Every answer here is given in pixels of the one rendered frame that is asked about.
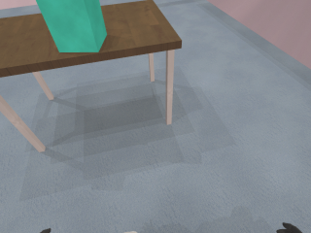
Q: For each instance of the carton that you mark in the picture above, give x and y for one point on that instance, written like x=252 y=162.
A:
x=75 y=25

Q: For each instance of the table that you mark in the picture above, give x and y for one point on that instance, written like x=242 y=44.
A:
x=133 y=28

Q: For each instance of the right robot hand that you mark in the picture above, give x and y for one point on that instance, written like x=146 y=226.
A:
x=289 y=229

